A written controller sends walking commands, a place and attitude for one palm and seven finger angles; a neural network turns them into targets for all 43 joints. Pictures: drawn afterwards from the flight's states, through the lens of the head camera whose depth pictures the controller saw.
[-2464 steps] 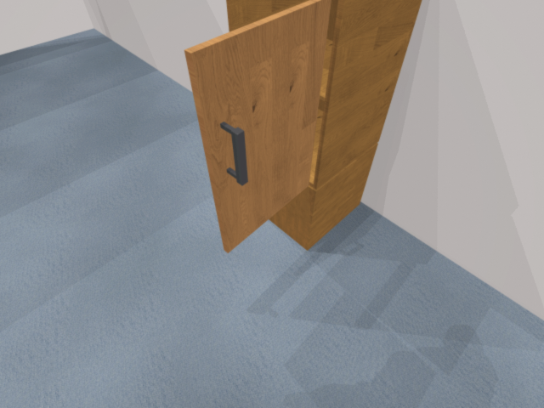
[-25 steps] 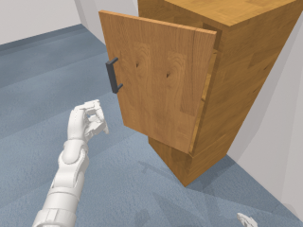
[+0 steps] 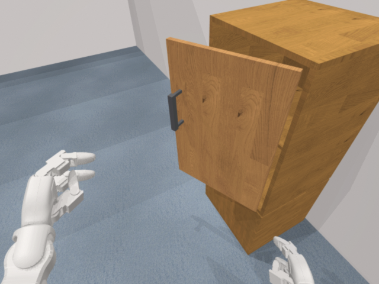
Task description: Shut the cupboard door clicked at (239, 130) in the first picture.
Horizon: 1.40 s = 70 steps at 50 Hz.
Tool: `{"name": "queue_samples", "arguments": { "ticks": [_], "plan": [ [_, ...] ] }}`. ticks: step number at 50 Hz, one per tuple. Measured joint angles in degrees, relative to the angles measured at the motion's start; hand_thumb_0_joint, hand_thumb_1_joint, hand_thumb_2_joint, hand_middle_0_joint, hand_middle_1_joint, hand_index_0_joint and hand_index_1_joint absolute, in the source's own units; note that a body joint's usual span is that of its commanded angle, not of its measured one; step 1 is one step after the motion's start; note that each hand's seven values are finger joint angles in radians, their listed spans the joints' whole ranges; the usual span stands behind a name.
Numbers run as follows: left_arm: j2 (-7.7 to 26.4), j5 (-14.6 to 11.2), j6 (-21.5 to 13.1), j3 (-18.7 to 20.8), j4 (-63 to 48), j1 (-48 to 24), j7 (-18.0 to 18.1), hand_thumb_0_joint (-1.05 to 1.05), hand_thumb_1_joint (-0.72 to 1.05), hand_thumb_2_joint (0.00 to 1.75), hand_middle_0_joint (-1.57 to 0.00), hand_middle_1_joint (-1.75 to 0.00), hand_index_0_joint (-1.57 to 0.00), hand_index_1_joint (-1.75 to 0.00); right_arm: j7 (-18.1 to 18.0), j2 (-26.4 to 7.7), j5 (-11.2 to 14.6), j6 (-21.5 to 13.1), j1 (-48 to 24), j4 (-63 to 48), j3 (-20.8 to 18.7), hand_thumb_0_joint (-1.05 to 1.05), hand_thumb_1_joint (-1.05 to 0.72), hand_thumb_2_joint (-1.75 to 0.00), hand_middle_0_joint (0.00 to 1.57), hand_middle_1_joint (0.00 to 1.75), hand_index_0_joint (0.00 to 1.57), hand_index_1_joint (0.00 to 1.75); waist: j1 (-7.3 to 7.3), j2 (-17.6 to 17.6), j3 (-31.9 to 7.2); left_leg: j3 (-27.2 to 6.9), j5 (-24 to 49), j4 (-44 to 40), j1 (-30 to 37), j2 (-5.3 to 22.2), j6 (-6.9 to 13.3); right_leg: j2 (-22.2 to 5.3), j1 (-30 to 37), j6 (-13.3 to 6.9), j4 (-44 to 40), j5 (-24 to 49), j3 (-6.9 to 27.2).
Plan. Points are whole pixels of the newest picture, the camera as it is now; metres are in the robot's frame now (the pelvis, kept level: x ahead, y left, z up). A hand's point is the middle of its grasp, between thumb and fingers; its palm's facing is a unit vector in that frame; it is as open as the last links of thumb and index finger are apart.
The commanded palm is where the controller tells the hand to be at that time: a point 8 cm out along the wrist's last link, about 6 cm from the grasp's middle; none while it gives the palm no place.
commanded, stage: draw the hand back to the body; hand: left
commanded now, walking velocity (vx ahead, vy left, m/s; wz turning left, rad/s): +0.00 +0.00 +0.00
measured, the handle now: (176, 110) +0.65 +0.13 +0.02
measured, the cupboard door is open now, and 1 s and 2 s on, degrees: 26 26 26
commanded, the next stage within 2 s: step back with the hand held close in 0.54 s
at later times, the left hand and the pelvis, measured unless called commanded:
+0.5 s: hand (53, 204) +0.19 +0.25 +0.15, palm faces +0.45 -0.81 -0.37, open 7.3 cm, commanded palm +0.14 +0.29 +0.17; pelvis +0.00 -0.01 +0.00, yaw +0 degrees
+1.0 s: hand (51, 197) +0.20 +0.27 +0.15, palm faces +0.35 -0.80 -0.49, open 7.4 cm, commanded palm +0.14 +0.30 +0.17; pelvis +0.00 +0.01 -0.01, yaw -2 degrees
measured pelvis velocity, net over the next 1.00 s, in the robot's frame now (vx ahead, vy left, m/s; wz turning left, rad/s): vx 0.00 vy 0.01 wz -0.03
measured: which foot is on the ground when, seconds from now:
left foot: down 0.00-1.00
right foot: down 0.00-1.00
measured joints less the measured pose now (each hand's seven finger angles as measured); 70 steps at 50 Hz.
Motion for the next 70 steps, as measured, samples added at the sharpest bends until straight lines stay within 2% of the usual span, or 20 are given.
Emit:
{"name": "queue_samples", "arguments": {
  "ticks": [9, 12, 16, 20, 32, 35, 39, 44, 54, 62, 70],
  "plan": [
    [3.1, -0.6, -1.6, 8.5, -6.2, 9.2, 0.8, 0.01, 0.89, 0.90, -0.41, -0.53, -0.42, -0.52, -0.1, -0.9, 0.1, -1.9, 2.5, 2.0, -1.6, 0.01, -0.90, -0.89, 0.20, 0.30, 0.20, 0.30, 0.03, 0.7, -0.6, 0.2, -0.6, 0.5, 0.1, 0.3, -0.1, 0.3, 0.2, -0.1, 0.2, -0.3, 0.2],
    [3.3, -0.6, -2.3, 10.3, -6.5, 10.6, 1.2, 0.01, 0.89, 0.90, -0.34, -0.44, -0.34, -0.44, -0.4, -1.5, 0.2, -2.8, 2.9, 2.3, -2.3, 0.01, -0.90, -0.89, 0.20, 0.30, 0.20, 0.30, 0.28, 0.8, -0.6, 0.1, -0.7, 0.8, 0.0, 0.4, -0.2, 0.4, 0.2, -0.2, 0.3, -0.4, 0.1],
    [1.6, -0.1, -2.4, 9.5, -5.4, 9.3, 1.8, 0.01, 0.89, 0.90, -0.27, -0.37, -0.28, -0.37, -0.8, -2.4, 0.2, -3.9, 2.8, 2.9, -2.9, 0.01, -0.91, -0.89, 0.20, 0.30, 0.20, 0.30, 0.74, 0.8, -0.2, -0.2, -0.5, 0.9, -0.1, 0.3, -0.2, 0.3, 0.1, -0.2, 0.7, -0.5, -0.2],
    [0.7, 0.0, -2.6, 8.0, -5.1, 8.4, 1.7, 0.01, 0.89, 0.90, -0.24, -0.33, -0.24, -0.33, -1.2, -2.4, 0.0, -4.7, 2.1, 3.1, -3.0, 0.01, -0.91, -0.89, 0.20, 0.30, 0.20, 0.30, 0.59, 0.3, -0.1, -0.3, -0.4, 0.7, 0.0, 0.4, -0.4, 0.4, 0.0, -0.4, 0.9, -0.6, -0.2],
    [2.1, -0.3, -3.5, 8.8, -6.5, 8.9, 0.8, 0.01, 0.89, 0.90, -0.21, -0.30, -0.22, -0.30, -1.0, -1.1, -0.2, -5.5, 1.3, 1.8, -2.6, 0.01, -0.90, -0.89, 0.20, 0.30, 0.20, 0.30, -0.05, 0.1, -0.2, 0.2, -0.7, 0.5, 0.5, 1.3, -1.0, 1.3, 0.3, -1.0, 0.3, -0.5, 0.3],
    [2.1, -0.4, -3.5, 9.1, -6.3, 9.1, 0.6, 0.01, 0.89, 0.90, -0.21, -0.30, -0.22, -0.30, -0.9, -1.2, -0.1, -4.9, 1.5, 1.5, -2.5, 0.01, -0.90, -0.89, 0.20, 0.30, 0.20, 0.30, -0.09, 0.4, -0.4, 0.0, -0.8, 0.8, -0.3, 1.5, -1.0, 1.5, -0.1, -1.0, 0.1, -0.4, 0.1],
    [2.6, 0.1, -6.1, 10.2, -5.7, 10.2, 0.8, 0.01, 0.89, 0.90, -0.21, -0.30, -0.22, -0.30, -0.8, -1.7, -0.3, -2.8, 1.1, 1.2, -2.8, 0.01, -0.90, -0.89, 0.20, 0.30, 0.20, 0.30, -1.13, 1.1, -1.7, -0.6, -1.9, 3.7, -4.7, 2.0, -0.9, 2.0, -3.3, -0.9, 0.5, -0.2, -0.4],
    [3.3, 0.2, -7.0, 10.0, -6.7, 12.0, 1.2, 0.01, 0.89, 0.90, -0.21, -0.30, -0.21, -0.30, -1.5, -2.3, -0.2, -0.4, 0.5, 0.8, -4.1, 0.01, -0.90, -0.89, 0.20, 0.30, 0.20, 0.30, -1.86, 0.6, -1.8, 0.3, -2.1, 4.6, -7.3, 1.3, -0.2, 1.1, -6.7, -0.1, 2.8, -0.9, 0.4],
    [7.7, -0.3, -7.4, 12.3, -11.2, 14.1, 2.3, 0.01, 0.89, 0.90, -0.21, -0.30, -0.22, -0.30, -2.1, -1.6, 0.1, 2.3, 0.2, -2.3, -4.2, 0.01, -0.91, -0.89, 0.20, 0.30, 0.20, 0.30, -3.37, -2.0, -1.1, 1.9, -1.2, 5.9, -10.5, 0.4, 1.1, 0.1, -11.1, 1.2, 5.8, -0.5, 1.9],
    [7.4, 0.7, -9.3, 13.4, -12.1, 14.4, 3.2, 0.01, 0.89, 0.90, -0.21, -0.30, -0.22, -0.30, -1.9, -1.2, 0.0, 0.8, 1.5, -3.0, -3.4, 0.01, -0.90, -0.89, 0.20, 0.30, 0.20, 0.30, -3.46, -3.0, -1.1, 1.4, -0.4, 8.8, -14.2, 0.7, 1.8, 0.3, -14.2, 1.5, 7.8, 0.7, 1.3],
    [5.9, 2.2, -11.7, 14.7, -12.7, 12.2, 3.8, 0.01, 0.89, 0.90, -0.21, -0.30, -0.22, -0.30, -1.7, -0.7, -0.6, -2.3, 2.9, -2.1, -2.9, 0.01, -0.90, -0.89, 0.20, 0.30, 0.20, 0.30, -2.70, -3.1, 0.2, 0.1, -0.4, 13.3, -17.7, 1.1, 1.8, 0.9, -17.2, 1.4, 12.4, 0.5, 0.5]
  ]
}}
